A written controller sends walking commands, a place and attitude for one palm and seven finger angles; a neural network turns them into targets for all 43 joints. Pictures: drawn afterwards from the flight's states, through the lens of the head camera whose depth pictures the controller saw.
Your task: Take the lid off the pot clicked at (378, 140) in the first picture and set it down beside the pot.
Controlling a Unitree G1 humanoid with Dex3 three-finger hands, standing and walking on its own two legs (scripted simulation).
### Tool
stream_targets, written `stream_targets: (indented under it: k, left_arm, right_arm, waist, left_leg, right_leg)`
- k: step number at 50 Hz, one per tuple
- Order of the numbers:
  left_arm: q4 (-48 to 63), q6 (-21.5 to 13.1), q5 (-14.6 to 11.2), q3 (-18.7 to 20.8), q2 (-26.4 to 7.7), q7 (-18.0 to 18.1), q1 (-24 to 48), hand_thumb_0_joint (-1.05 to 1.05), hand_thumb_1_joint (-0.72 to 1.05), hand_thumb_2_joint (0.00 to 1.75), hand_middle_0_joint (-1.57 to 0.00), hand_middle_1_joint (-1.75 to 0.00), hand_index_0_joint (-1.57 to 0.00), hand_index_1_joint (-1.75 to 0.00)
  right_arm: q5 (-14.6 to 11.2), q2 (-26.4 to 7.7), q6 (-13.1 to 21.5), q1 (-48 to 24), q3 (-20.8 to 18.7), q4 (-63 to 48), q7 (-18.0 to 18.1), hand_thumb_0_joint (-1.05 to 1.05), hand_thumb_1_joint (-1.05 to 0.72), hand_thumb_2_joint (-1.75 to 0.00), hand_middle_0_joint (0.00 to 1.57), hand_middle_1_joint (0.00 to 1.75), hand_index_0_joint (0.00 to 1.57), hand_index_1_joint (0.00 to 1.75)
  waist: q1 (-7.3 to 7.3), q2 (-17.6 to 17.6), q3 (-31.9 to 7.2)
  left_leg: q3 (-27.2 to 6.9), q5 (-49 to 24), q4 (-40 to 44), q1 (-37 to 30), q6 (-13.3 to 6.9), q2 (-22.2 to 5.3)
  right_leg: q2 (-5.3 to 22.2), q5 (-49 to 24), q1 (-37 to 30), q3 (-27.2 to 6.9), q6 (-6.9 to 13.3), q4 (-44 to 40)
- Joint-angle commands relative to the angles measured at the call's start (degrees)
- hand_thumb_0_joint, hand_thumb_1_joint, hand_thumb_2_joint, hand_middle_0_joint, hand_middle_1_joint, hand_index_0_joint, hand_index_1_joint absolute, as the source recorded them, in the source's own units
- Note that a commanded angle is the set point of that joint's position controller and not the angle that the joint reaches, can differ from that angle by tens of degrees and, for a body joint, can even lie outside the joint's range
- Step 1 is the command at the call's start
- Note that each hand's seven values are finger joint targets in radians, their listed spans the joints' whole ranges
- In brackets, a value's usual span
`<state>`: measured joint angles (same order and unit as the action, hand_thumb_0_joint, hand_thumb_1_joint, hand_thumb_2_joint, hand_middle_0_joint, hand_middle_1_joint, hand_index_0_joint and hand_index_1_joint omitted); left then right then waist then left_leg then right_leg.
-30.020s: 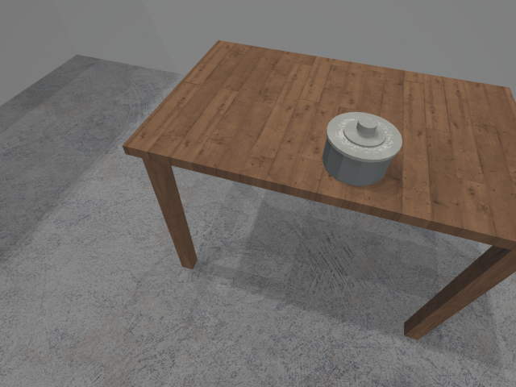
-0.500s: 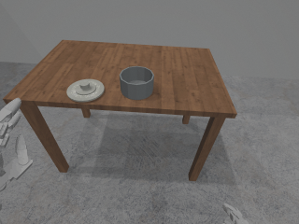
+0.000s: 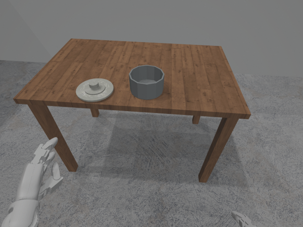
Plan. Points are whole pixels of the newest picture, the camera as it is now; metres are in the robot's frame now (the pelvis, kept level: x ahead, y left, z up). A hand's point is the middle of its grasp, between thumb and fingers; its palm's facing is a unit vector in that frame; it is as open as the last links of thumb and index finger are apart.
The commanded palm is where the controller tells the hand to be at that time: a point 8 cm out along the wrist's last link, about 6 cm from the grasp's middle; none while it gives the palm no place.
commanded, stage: let the arm hang, fingers relaxed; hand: left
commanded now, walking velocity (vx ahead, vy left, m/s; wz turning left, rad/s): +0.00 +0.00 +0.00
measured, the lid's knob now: (93, 84) +0.70 +0.29 -0.01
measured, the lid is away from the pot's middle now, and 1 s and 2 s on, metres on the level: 0.24 0.24 0.24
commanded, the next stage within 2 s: look to check the result in 1.00 s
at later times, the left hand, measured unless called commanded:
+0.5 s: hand out of the picture +0.02 +0.18 -0.16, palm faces +0.05 -0.98 -0.20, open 7.3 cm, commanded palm none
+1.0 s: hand out of the picture +0.05 +0.17 -0.16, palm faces +0.04 -0.98 -0.19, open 7.3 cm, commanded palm none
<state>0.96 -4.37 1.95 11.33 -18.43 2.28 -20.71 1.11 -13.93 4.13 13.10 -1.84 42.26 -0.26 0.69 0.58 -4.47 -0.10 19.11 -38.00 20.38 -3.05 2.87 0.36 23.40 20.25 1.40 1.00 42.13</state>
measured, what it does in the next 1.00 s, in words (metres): stands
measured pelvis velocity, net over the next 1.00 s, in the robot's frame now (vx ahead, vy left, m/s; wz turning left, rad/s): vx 0.04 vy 0.00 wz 0.01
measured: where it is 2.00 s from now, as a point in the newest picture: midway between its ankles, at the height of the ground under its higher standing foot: outside the picture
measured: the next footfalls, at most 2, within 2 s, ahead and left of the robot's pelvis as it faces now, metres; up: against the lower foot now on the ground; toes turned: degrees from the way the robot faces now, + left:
none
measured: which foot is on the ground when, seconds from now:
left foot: down 0.00-1.00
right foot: down 0.00-1.00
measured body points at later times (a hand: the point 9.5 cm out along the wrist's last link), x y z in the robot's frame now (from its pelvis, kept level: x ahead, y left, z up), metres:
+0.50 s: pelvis +0.03 +0.00 +0.02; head +0.07 +0.01 +0.46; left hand +0.02 +0.23 -0.15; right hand +0.02 -0.22 -0.14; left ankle +0.00 +0.09 -0.72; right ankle -0.01 -0.11 -0.72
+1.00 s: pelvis +0.04 +0.00 +0.02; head +0.06 +0.01 +0.47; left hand +0.05 +0.22 -0.15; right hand +0.03 -0.21 -0.14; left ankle +0.00 +0.09 -0.72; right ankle -0.01 -0.11 -0.72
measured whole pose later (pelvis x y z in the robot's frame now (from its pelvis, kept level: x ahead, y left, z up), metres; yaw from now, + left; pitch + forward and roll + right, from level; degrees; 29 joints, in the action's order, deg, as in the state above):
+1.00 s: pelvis +0.04 +0.00 +0.02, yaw +1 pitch +0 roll +0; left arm -62.7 0.3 0.4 0.7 -8.5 2.8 -15.2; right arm 0.2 -6.3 0.4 17.4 -1.7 63.4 3.0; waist 0.7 -0.4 2.4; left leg 1.3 18.2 -26.6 8.2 -3.0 2.2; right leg -2.1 18.1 6.9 -1.7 1.2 25.3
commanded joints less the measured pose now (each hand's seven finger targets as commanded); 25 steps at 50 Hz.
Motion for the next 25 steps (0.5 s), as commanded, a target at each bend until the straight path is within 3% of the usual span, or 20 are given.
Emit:
stream_targets:
  k: [1, 2, 3, 4, 5, 6, 7, 9, 11, 12, 13, 14, 15, 16, 18, 19, 22, 25]
  left_arm:
    - [-20.61, 3.97, -0.23, -6.06, 1.84, -1.40, 5.40, 0.00, 0.90, 0.90, -0.20, -0.30, -0.20, -0.30]
    - [-24.89, 3.99, -0.54, -6.31, 1.54, -1.19, 5.33, 0.00, 0.90, 0.90, -0.20, -0.30, -0.20, -0.30]
    - [-29.40, 4.01, -0.68, -6.51, 0.89, -1.12, 4.21, 0.00, 0.90, 0.90, -0.20, -0.30, -0.20, -0.30]
    - [-33.78, 3.94, -0.69, -6.65, 0.11, -0.97, 2.58, 0.00, 0.90, 0.90, -0.20, -0.30, -0.20, -0.30]
    - [-37.57, 3.63, -0.58, -6.70, -2.62, -0.63, 2.09, 0.00, 0.90, 0.90, -0.20, -0.30, -0.20, -0.30]
    - [-40.23, 3.47, -0.68, -7.14, -4.42, -0.61, 3.39, 0.00, 0.90, 0.90, -0.20, -0.30, -0.20, -0.30]
    - [-42.55, 2.93, -0.93, -7.23, -4.47, -0.40, 4.73, 0.00, 0.90, 0.90, -0.20, -0.30, -0.20, -0.30]
    - [-46.53, 2.57, -0.92, -7.56, -3.53, 0.08, 5.71, 0.00, 0.90, 0.90, -0.20, -0.30, -0.20, -0.30]
    - [-48.64, 2.54, -0.65, -6.64, 0.01, 0.42, 6.10, 0.00, 0.90, 0.90, -0.20, -0.30, -0.20, -0.30]
    - [-49.83, 2.63, -0.81, -6.80, 0.07, 0.38, 6.02, 0.00, 0.90, 0.90, -0.20, -0.30, -0.20, -0.30]
    - [-50.95, 2.77, -1.06, -7.03, 0.50, 0.35, 6.19, 0.00, 0.90, 0.90, -0.20, -0.30, -0.20, -0.30]
    - [-52.07, 3.08, -1.23, -7.42, 1.35, 0.13, 6.58, 0.00, 0.90, 0.90, -0.20, -0.30, -0.20, -0.30]
    - [-52.99, 3.34, -1.57, -7.94, 2.93, -0.12, 5.52, 0.00, 0.90, 0.90, -0.20, -0.30, -0.20, -0.30]
    - [-53.77, 3.64, -1.60, -8.43, 3.94, -0.19, 4.04, 0.00, 0.90, 0.90, -0.20, -0.30, -0.20, -0.30]
    - [-56.47, 3.82, -1.83, -8.93, 4.05, -0.29, 3.91, 0.00, 0.90, 0.90, -0.20, -0.30, -0.20, -0.30]
    - [-57.33, 3.84, -1.94, -9.18, 4.13, -0.16, 3.05, 0.00, 0.90, 0.90, -0.20, -0.30, -0.20, -0.30]
    - [-59.71, 3.83, -1.89, -9.72, 4.54, 0.12, 1.96, 0.00, 0.90, 0.90, -0.20, -0.30, -0.20, -0.30]
    - [-60.92, 3.76, -1.79, -9.93, 4.77, 0.48, 1.91, 0.00, 0.90, 0.90, -0.20, -0.30, -0.20, -0.30]
  right_arm:
    - [1.89, -8.98, -0.80, 1.20, -3.16, -2.85, 0.87, 0.00, -0.90, -0.90, 0.20, 0.30, 0.20, 0.30]
    - [1.65, -8.36, -1.12, 0.10, -2.91, -1.76, 1.20, 0.00, -0.90, -0.90, 0.20, 0.30, 0.20, 0.30]
    - [1.14, -7.70, -1.45, -1.15, -2.59, -0.71, 1.46, 0.00, -0.90, -0.90, 0.20, 0.30, 0.20, 0.30]
    - [0.50, -6.56, -1.67, -2.42, -2.16, 0.08, 1.58, 0.00, -0.90, -0.90, 0.20, 0.30, 0.20, 0.30]
    - [-0.38, -4.18, -1.84, -1.63, -1.97, 1.12, 1.48, 0.00, -0.90, -0.90, 0.20, 0.30, 0.20, 0.30]
    - [-0.93, -2.87, -2.34, 0.31, -1.90, 2.37, 1.25, 0.00, -0.90, -0.90, 0.20, 0.30, 0.20, 0.30]
    - [-0.77, -1.96, -2.94, 0.64, -1.87, 4.00, 1.49, 0.00, -0.90, -0.90, 0.20, 0.30, 0.20, 0.30]
    - [-1.00, -1.97, -3.66, 1.74, -2.42, 6.38, 1.73, 0.00, -0.90, -0.90, 0.20, 0.30, 0.20, 0.30]
    - [-0.63, -0.33, -3.81, 3.83, -2.71, 8.39, 1.93, 0.00, -0.90, -0.90, 0.20, 0.30, 0.20, 0.30]
    - [-0.65, 0.52, -3.78, 4.72, -2.39, 9.44, 1.84, 0.00, -0.90, -0.90, 0.20, 0.30, 0.20, 0.30]
    - [-0.59, 1.30, -3.75, 6.43, -2.17, 10.54, 1.86, 0.00, -0.90, -0.90, 0.20, 0.30, 0.20, 0.30]
    - [-0.55, 2.12, -3.82, 7.61, -2.02, 11.69, 1.89, 0.00, -0.90, -0.90, 0.20, 0.30, 0.20, 0.30]
    - [-0.22, 1.08, -3.67, 7.84, -1.79, 12.24, 2.22, 0.00, -0.90, -0.90, 0.20, 0.30, 0.20, 0.30]
    - [-0.01, -0.33, -3.67, 7.22, -1.91, 12.36, 2.60, 0.00, -0.90, -0.90, 0.20, 0.30, 0.20, 0.30]
    - [-0.42, -0.24, -3.19, 8.23, -1.64, 14.28, 3.08, 0.00, -0.90, -0.90, 0.20, 0.30, 0.20, 0.30]
    - [-0.62, -0.05, -3.13, 8.15, -1.61, 14.72, 3.32, 0.00, -0.90, -0.90, 0.20, 0.30, 0.20, 0.30]
    - [-0.91, 0.45, -3.09, 8.63, -1.39, 15.98, 3.53, 0.00, -0.90, -0.90, 0.20, 0.30, 0.20, 0.30]
    - [-1.00, 1.47, -3.24, 8.95, -1.31, 17.22, 3.45, 0.00, -0.90, -0.90, 0.20, 0.30, 0.20, 0.30]
  waist:
    - [0.52, -2.36, 2.35]
    - [-0.52, -0.17, 1.38]
    - [-1.85, 1.03, -0.10]
    - [-3.17, 0.47, -0.51]
    - [-2.55, -3.40, 0.18]
    - [-0.97, -4.40, 2.17]
    - [-0.69, -6.77, 3.24]
    - [-0.16, -7.22, 3.74]
    - [0.71, -0.99, 2.90]
    - [0.83, -0.34, 2.45]
    - [1.49, -0.10, 2.35]
    - [1.83, -0.66, 3.48]
    - [1.04, 2.27, 4.05]
    - [-0.09, 1.93, 4.32]
    - [0.15, 6.57, 2.37]
    - [-0.39, 7.59, 2.43]
    - [-0.39, 1.89, 2.19]
    - [-0.13, -0.55, 4.58]
  left_leg:
    - [-24.89, -31.80, 14.73, -6.92, -9.93, -17.40]
    - [-21.33, -38.42, 13.11, -8.21, -9.22, -16.43]
    - [-17.19, -40.11, 10.95, -7.87, -7.15, -14.52]
    - [-12.07, -35.43, 8.29, -4.00, -3.67, -10.33]
    - [-6.26, -21.05, 4.98, 1.74, -0.21, -4.94]
    - [-2.06, -5.32, 2.23, 2.35, 1.70, -1.16]
    - [-0.88, 0.71, -2.00, 3.70, 2.45, -0.44]
    - [-2.12, 5.82, -7.20, 3.51, 2.30, -2.17]
    - [-2.28, 5.06, -5.23, 1.69, 1.95, -3.56]
    - [-1.83, 3.81, -0.78, 0.17, 1.76, -3.84]
    - [-2.00, -0.55, 5.54, -3.44, 1.40, -4.64]
    - [-3.33, -9.16, 10.76, -8.22, 0.54, -5.56]
    - [-6.59, -14.15, 13.23, -10.20, -0.85, -8.16]
    - [-8.08, -14.20, 13.63, -10.39, -2.05, -10.58]
    - [-9.13, -22.48, 14.82, -12.14, -2.74, -11.46]
    - [-8.84, -25.34, 14.89, -12.40, -3.03, -11.78]
    - [-6.47, -26.15, 13.62, -12.87, -2.01, -10.31]
    - [-4.90, -23.31, 13.50, -11.64, -1.11, -8.90]
  right_leg:
    - [-0.48, 4.59, 8.87, -4.98, -0.05, 9.43]
    - [-0.41, 2.98, 5.27, -5.09, -0.29, 5.19]
    - [-0.21, -1.26, -1.68, -5.22, -0.29, -2.14]
    - [0.55, -14.49, -9.89, -6.36, -0.01, -10.51]
    - [5.58, -24.74, -15.69, -13.85, 1.59, -14.82]
    - [11.98, -24.27, -13.93, -20.48, 4.99, -20.15]
    - [13.82, -29.67, -14.79, -25.50, 6.58, -22.46]
    - [14.23, -37.50, -15.49, -23.01, 8.31, -23.07]
    - [13.78, -35.61, -15.08, -20.43, 10.84, -22.11]
    - [12.85, -34.63, -15.58, -18.76, 10.81, -21.45]
    - [11.77, -32.02, -13.80, -16.86, 9.57, -20.35]
    - [8.22, -26.69, -9.69, -13.06, 6.90, -19.32]
    - [4.21, -22.37, -7.53, -9.38, 4.31, -17.93]
    - [2.51, -18.95, -7.06, -7.39, 2.95, -18.64]
    - [1.82, -20.24, -9.56, -4.52, 2.12, -16.16]
    - [1.78, -20.09, -10.06, -4.25, 1.82, -16.12]
    - [2.64, -23.52, -12.33, -4.46, 2.02, -17.95]
    - [3.56, -26.30, -12.64, -5.46, 2.49, -18.70]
